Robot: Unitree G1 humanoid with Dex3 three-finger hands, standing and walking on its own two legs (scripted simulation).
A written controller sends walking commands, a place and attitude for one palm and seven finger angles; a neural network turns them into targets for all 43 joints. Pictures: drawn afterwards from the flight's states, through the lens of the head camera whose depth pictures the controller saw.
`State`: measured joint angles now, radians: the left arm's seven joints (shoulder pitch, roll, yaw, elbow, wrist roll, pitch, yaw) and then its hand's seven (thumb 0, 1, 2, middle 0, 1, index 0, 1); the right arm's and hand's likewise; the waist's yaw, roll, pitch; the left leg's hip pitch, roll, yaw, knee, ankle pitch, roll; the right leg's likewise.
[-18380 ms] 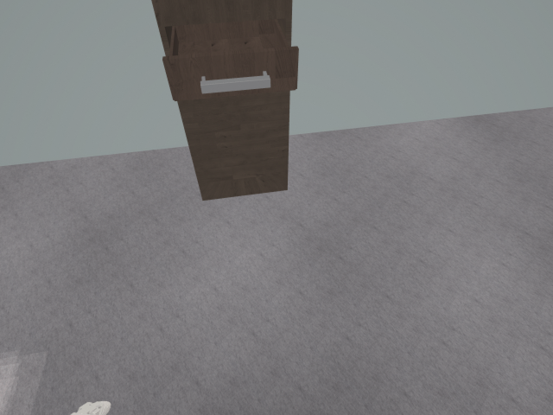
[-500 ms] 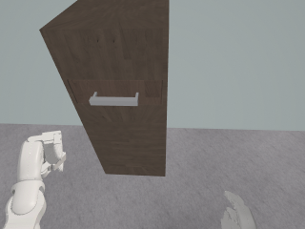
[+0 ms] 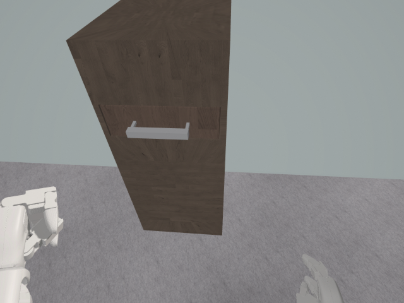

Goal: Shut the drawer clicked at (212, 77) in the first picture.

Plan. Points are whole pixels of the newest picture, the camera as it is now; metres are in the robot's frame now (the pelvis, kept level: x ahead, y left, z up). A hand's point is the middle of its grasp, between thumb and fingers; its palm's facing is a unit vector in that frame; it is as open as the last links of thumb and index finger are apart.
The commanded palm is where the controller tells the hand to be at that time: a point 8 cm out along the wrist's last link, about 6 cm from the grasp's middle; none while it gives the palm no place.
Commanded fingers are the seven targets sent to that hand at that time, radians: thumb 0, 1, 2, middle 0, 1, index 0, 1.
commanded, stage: step back with the hand held close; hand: left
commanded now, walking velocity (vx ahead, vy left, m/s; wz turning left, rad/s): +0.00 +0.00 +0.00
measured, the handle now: (159, 128) +0.62 +0.23 -0.02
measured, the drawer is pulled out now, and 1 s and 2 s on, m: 0.00 0.00 0.00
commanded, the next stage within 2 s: stop stepping back and stand still in 1.32 s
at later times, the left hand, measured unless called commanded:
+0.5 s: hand (39, 236) +0.16 +0.27 +0.15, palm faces +0.32 -0.79 -0.52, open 3.3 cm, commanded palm +0.10 +0.30 +0.17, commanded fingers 0.00 0.90 0.90 -1.40 -1.60 -1.40 -1.60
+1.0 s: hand out of the picture +0.09 +0.28 +0.16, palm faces +0.39 -0.76 -0.51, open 3.3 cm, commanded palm +0.02 +0.31 +0.17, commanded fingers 0.00 0.90 0.90 -1.40 -1.60 -1.40 -1.60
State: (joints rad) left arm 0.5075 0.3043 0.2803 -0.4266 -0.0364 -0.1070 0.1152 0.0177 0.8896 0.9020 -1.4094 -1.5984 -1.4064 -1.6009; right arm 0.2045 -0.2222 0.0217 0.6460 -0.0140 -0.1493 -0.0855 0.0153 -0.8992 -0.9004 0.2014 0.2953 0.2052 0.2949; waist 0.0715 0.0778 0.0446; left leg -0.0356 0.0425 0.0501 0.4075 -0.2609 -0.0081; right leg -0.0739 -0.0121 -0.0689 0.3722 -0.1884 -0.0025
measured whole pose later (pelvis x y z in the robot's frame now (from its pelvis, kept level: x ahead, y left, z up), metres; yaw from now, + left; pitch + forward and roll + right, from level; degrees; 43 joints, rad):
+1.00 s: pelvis -0.10 +0.03 -0.02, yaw +1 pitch +1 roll -2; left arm 0.62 0.41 0.44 -0.60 0.01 -0.30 0.14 0.02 0.89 0.90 -1.41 -1.60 -1.41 -1.60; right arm 0.22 -0.20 0.00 0.58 -0.02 -0.11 -0.08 0.01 -0.90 -0.90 0.20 0.30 0.21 0.30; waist -0.01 -0.01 0.03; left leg -0.45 0.00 0.02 0.60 -0.17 0.04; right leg -0.35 0.04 0.05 0.58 -0.27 0.01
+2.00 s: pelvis -0.30 +0.08 -0.01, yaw -6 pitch -2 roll -1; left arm 0.56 0.35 0.36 -0.55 -0.02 -0.18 0.17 0.01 0.89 0.90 -1.41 -1.60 -1.41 -1.60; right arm 0.29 -0.24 0.01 0.67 -0.02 -0.11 -0.10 0.02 -0.90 -0.90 0.20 0.30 0.21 0.30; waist 0.00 -0.04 -0.08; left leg -0.33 0.07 0.04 0.65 -0.39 0.03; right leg -0.30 -0.03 -0.13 0.58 -0.31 -0.05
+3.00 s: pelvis -0.29 +0.10 +0.00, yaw -2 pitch +0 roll +0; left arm 0.64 0.37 0.35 -0.56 -0.03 -0.20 0.15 0.02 0.89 0.90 -1.41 -1.60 -1.41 -1.60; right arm 0.18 -0.19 0.02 0.59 0.00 -0.09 -0.08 0.01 -0.90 -0.90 0.20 0.30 0.21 0.29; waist -0.01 0.00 0.04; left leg -0.22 0.03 0.08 0.48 -0.26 0.01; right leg -0.23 -0.01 -0.07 0.46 -0.22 -0.01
